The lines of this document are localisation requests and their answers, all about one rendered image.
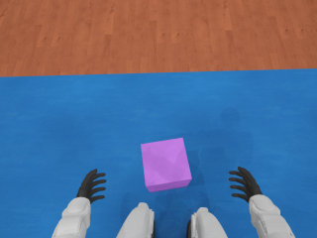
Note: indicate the robot left hand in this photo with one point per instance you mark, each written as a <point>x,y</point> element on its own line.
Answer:
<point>86,190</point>

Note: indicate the robot right thigh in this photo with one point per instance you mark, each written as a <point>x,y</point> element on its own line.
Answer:
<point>205,225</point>

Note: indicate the robot thigh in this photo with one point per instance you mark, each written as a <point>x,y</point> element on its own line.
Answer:
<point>138,224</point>
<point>205,225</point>

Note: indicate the right robot forearm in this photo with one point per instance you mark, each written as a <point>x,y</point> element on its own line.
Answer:
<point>266,218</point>

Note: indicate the left robot forearm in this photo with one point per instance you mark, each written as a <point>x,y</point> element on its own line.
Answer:
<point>75,219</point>

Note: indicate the robot left thigh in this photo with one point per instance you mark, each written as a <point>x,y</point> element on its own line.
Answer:
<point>138,224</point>

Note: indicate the robot right hand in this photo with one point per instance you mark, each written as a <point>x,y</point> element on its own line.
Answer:
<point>250,186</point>

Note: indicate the carton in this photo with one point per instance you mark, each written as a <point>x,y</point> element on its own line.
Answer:
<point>165,165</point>

